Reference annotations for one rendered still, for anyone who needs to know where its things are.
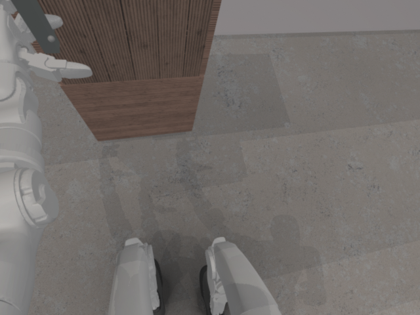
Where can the handle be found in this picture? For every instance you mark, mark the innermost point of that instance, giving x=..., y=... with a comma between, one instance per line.
x=38, y=24

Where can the robot left forearm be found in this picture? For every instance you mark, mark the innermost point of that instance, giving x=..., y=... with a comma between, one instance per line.
x=20, y=127

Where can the cupboard door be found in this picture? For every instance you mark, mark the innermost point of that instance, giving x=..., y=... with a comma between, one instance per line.
x=125, y=40

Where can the left robot foot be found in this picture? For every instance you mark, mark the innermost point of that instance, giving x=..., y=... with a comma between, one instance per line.
x=161, y=309

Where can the left robot thigh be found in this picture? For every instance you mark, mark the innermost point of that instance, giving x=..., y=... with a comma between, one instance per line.
x=130, y=293

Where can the left robot hand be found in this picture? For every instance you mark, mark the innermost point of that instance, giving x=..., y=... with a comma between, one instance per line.
x=15, y=34

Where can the left robot upper arm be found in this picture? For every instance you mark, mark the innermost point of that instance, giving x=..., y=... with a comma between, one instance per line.
x=27, y=205

